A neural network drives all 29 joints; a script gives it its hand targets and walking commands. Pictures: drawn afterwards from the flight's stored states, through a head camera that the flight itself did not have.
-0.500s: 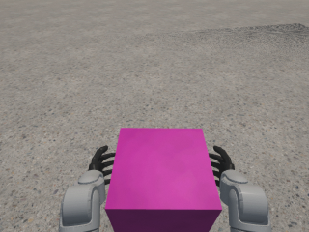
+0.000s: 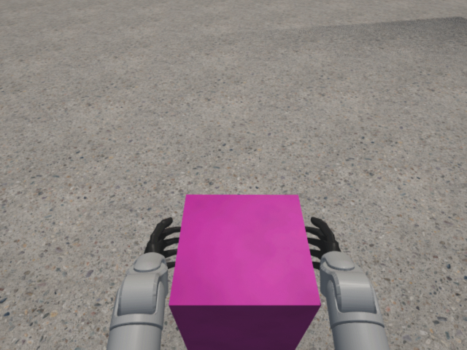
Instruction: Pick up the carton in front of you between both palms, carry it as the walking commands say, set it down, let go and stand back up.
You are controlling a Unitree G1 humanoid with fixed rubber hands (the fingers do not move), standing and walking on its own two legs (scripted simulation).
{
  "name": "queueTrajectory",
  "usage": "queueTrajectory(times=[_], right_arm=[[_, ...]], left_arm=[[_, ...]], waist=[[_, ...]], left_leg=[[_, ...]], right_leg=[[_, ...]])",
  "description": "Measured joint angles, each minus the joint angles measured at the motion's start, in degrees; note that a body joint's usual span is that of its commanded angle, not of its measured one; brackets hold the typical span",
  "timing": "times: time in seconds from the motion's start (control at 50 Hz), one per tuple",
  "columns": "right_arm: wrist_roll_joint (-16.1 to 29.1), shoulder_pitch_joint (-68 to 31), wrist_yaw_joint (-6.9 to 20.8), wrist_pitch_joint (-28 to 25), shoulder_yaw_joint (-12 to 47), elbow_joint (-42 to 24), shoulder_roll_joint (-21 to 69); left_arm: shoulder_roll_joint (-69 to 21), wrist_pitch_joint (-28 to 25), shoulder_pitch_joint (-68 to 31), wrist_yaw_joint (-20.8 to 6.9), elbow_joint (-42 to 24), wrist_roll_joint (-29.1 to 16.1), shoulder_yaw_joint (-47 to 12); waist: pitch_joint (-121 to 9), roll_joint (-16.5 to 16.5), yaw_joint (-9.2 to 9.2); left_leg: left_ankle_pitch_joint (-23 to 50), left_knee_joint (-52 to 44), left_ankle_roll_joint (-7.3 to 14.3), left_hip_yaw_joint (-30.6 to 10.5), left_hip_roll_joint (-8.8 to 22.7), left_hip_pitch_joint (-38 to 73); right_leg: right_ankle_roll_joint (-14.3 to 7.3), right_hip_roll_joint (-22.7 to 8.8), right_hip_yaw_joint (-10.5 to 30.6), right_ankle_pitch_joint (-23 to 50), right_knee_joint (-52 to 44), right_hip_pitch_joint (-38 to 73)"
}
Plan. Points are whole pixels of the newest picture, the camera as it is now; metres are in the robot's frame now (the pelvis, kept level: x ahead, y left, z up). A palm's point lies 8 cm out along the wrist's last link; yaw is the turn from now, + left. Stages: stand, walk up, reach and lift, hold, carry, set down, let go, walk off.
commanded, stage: carry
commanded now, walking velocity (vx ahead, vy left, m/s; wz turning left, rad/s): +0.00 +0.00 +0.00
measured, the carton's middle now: (241, 276) +0.29 +0.00 -0.05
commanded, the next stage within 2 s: none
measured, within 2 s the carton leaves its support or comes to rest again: neither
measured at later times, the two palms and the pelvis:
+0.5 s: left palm (148, 258) +0.28 +0.16 +0.04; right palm (322, 256) +0.28 -0.14 +0.03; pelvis +0.00 +0.01 +0.00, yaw +0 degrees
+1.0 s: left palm (170, 217) +0.36 +0.13 +0.04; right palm (328, 217) +0.36 -0.16 +0.04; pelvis +0.07 -0.02 +0.01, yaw +1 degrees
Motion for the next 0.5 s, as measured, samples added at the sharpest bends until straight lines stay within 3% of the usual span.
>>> queueTrajectory(times=[0.14, 0.26, 0.5], right_arm=[[-0.13, -1.67, 0.0, -4.34, -1.3, 1.94, 0.27], [0.81, -0.78, -0.17, -2.39, -0.39, -1.64, 0.13], [0.55, -0.42, -0.08, -1.14, -0.3, -1.06, 0.08]], left_arm=[[-0.26, -4.31, -1.61, 0.01, 1.84, 0.23, 1.24], [-0.1, -2.25, -0.53, 0.31, -1.98, -0.57, 0.15], [-0.06, -0.85, -0.27, 0.31, -1.46, -0.3, -0.02]], waist=[[1.26, 0.07, -0.15], [1.21, 0.1, -0.15], [0.59, 0.13, 0.11]], left_leg=[[-0.3, 0.91, 0.22, 0.03, 0.04, -0.84], [-0.66, 1.46, 0.38, 0.01, 0.08, -1.21], [-0.84, 1.48, 0.77, 0.14, -0.18, -0.73]], right_leg=[[0.13, -0.07, 0.05, 0.22, 0.15, -0.53], [0.34, -0.15, 0.03, 0.11, 0.38, -0.76], [0.83, -0.46, 0.15, 0.16, 0.3, -0.26]])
